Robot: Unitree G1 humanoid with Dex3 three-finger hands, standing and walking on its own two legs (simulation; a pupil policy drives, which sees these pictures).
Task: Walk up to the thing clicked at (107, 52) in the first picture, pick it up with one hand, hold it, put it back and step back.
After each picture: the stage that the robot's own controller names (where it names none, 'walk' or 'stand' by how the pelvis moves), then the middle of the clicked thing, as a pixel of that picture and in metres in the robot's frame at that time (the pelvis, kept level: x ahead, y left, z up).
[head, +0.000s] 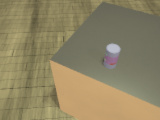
stand; (111, 56) +0.58 -0.12 -0.08
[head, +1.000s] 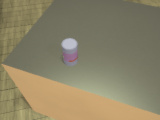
rise first; (70, 52) +0.53 +0.09 -0.05
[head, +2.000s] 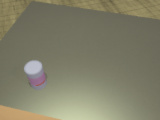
stand; (36, 75) +0.42 +0.20 -0.05
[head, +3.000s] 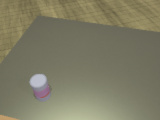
stand; (41, 88) +0.41 +0.19 -0.09
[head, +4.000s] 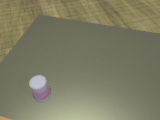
stand; (40, 89) +0.39 +0.19 -0.09
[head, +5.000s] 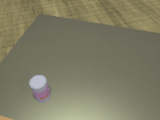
stand; (40, 89) +0.39 +0.19 -0.09
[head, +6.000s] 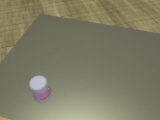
stand; (40, 90) +0.39 +0.19 -0.09
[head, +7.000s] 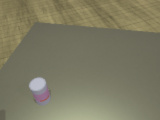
rise first; (40, 91) +0.39 +0.21 -0.08
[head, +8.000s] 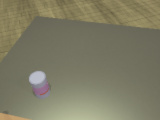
rise first; (40, 85) +0.41 +0.21 -0.07
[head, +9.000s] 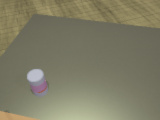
go down; (38, 83) +0.42 +0.21 -0.07
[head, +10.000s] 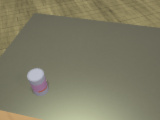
go down; (38, 82) +0.42 +0.21 -0.08
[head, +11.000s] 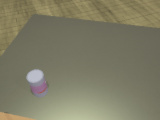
go down; (38, 83) +0.42 +0.21 -0.08
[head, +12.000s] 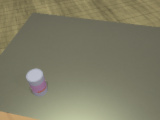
go down; (37, 83) +0.42 +0.21 -0.08
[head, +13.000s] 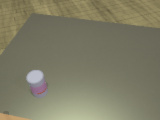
go down; (37, 84) +0.41 +0.20 -0.08
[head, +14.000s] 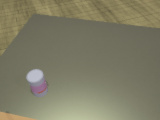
go down; (37, 83) +0.42 +0.21 -0.08
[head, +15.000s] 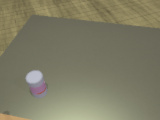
go down; (37, 84) +0.42 +0.21 -0.08
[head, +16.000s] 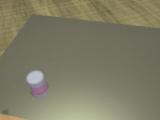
go down; (37, 85) +0.41 +0.21 -0.08
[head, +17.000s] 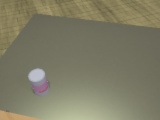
go down; (39, 83) +0.42 +0.21 -0.08
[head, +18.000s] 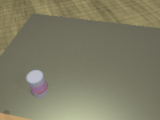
go down; (37, 84) +0.41 +0.21 -0.08
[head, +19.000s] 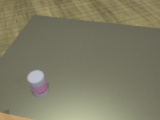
go down; (38, 84) +0.42 +0.21 -0.08
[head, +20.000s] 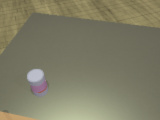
go down; (38, 83) +0.41 +0.21 -0.08
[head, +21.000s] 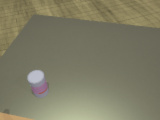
go down; (38, 84) +0.41 +0.21 -0.08
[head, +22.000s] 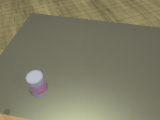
go down; (37, 84) +0.41 +0.21 -0.08
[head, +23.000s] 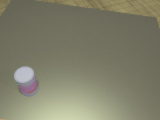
go down; (27, 82) +0.40 +0.19 -0.06
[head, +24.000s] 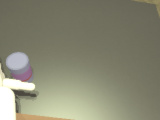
close in; (21, 70) +0.41 +0.19 -0.02
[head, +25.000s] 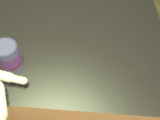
rise first; (9, 57) +0.43 +0.20 +0.02
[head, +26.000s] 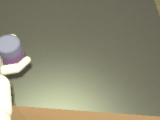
close; (12, 54) +0.44 +0.19 +0.02
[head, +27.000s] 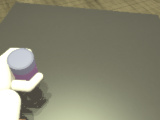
lift; (25, 69) +0.35 +0.18 +0.11
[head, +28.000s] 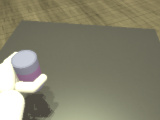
hold; (29, 72) +0.33 +0.16 +0.13
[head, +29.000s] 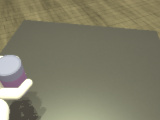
crouch; (13, 77) +0.31 +0.21 +0.13
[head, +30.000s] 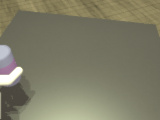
lower; (4, 66) +0.37 +0.24 +0.10
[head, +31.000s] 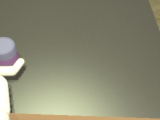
lower; (6, 57) +0.44 +0.20 +0.02
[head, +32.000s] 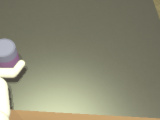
lower; (7, 58) +0.43 +0.21 +0.01
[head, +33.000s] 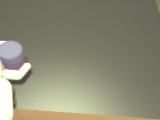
lower; (13, 60) +0.42 +0.20 +0.01
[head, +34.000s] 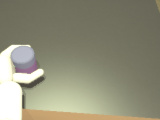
open; (25, 65) +0.41 +0.16 +0.01
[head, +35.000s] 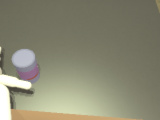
withdraw; (27, 67) +0.41 +0.17 +0.01
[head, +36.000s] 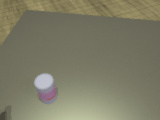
sink last; (46, 89) +0.37 +0.16 -0.03
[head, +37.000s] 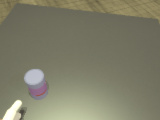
stand; (37, 85) +0.38 +0.18 -0.03
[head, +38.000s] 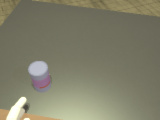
stand; (40, 77) +0.40 +0.18 -0.02
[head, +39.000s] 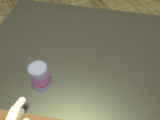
stand; (40, 77) +0.40 +0.18 -0.01
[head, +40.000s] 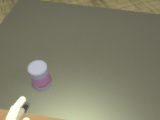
stand; (40, 76) +0.40 +0.18 -0.01
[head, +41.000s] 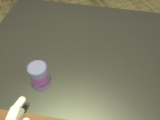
stand; (39, 76) +0.40 +0.18 -0.01
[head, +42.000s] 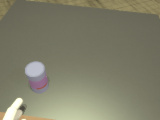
stand; (37, 78) +0.40 +0.18 -0.01
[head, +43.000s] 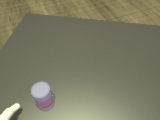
stand; (43, 97) +0.35 +0.16 -0.06
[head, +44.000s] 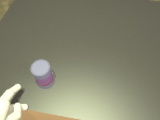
stand; (43, 75) +0.39 +0.17 -0.06
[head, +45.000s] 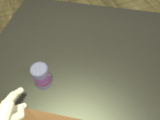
walk; (41, 76) +0.42 +0.18 -0.08
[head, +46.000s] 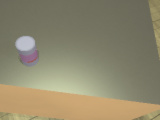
stand; (28, 52) +0.47 +0.21 -0.07
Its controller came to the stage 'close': yes
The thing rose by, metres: 0.22
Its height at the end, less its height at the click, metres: +0.00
